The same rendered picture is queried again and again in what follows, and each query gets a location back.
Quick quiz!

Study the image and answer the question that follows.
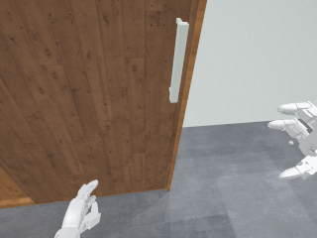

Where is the handle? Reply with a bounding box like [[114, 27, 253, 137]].
[[168, 18, 189, 103]]

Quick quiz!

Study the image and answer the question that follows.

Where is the left robot hand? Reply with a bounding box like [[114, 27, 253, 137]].
[[61, 179, 101, 234]]

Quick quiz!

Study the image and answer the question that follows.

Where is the left robot forearm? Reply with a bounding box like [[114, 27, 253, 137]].
[[54, 226, 80, 238]]

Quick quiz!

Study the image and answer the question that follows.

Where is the wardrobe door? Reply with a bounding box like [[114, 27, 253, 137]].
[[0, 0, 199, 204], [0, 168, 28, 200]]

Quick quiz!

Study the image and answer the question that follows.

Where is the right robot hand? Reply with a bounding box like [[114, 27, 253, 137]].
[[267, 101, 317, 180]]

